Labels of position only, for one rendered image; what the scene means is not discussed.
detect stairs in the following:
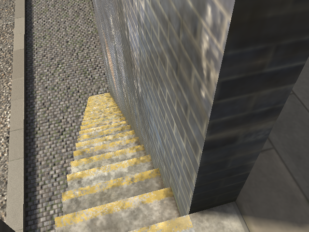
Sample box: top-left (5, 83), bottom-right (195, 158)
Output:
top-left (54, 93), bottom-right (181, 232)

